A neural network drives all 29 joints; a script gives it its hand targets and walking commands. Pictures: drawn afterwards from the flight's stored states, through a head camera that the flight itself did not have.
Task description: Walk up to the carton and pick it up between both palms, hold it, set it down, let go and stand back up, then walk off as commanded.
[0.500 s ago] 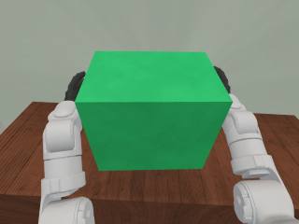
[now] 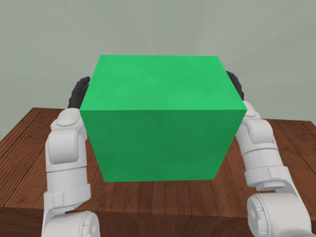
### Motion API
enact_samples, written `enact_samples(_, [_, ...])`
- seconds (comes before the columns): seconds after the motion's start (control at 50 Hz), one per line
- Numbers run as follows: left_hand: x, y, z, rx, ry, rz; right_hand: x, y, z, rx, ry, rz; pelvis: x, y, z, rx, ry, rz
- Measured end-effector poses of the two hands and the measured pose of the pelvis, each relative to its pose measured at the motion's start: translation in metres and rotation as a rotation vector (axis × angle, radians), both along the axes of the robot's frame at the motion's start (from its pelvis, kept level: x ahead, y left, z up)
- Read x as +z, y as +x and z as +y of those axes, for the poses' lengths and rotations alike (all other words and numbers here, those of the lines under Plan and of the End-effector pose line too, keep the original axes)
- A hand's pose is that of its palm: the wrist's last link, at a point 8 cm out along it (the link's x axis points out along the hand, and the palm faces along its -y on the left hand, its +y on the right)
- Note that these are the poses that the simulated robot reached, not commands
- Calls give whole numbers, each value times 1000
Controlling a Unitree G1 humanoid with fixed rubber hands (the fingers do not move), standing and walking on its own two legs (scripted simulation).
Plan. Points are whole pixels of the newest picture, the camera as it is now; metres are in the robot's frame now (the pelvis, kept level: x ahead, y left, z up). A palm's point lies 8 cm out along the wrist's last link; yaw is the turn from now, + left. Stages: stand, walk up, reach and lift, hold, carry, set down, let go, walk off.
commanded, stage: hold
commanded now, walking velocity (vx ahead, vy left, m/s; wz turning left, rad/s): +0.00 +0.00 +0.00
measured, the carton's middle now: (160, 120) +0.34 +0.00 +0.19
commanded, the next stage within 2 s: none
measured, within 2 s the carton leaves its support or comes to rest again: neither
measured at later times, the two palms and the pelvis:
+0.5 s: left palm (77, 110) +0.34 +0.18 +0.22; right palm (233, 102) +0.36 -0.18 +0.23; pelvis +0.00 +0.00 +0.00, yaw +0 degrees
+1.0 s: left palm (77, 109) +0.34 +0.18 +0.22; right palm (232, 101) +0.36 -0.18 +0.23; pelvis +0.00 +0.00 +0.00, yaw +0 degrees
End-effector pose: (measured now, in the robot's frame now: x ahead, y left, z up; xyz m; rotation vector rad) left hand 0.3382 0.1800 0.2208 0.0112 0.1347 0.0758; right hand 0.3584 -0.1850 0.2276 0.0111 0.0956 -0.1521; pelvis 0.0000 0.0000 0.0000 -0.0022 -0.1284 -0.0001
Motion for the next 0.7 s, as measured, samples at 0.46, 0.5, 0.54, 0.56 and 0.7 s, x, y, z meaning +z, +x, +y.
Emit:
enact_samples(0.46, [2,-1,1,4,-2,-4,1,0,1,4,-1,-2,0,-1,-1,3,0,-4])
enact_samples(0.5, [3,-2,1,3,-1,-11,2,-1,1,4,-4,-9,0,-1,-1,3,0,-1])
enact_samples(0.54, [3,-2,1,3,1,-13,3,-2,1,4,-4,-11,0,-1,-1,2,0,-2])
enact_samples(0.56, [3,-2,1,3,2,-11,2,-2,1,3,-4,-8,0,-2,-1,2,0,-2])
enact_samples(0.7, [3,-2,1,3,0,-10,2,-2,1,4,-3,-7,0,-2,-2,2,0,-1])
